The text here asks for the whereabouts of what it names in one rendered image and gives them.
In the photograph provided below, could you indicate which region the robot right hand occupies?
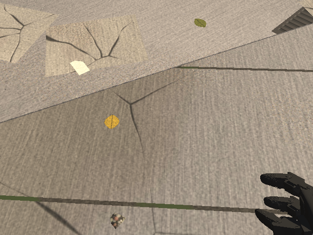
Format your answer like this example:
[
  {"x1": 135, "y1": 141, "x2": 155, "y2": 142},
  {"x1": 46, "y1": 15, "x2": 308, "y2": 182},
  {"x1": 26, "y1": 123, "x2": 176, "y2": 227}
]
[{"x1": 254, "y1": 171, "x2": 313, "y2": 235}]

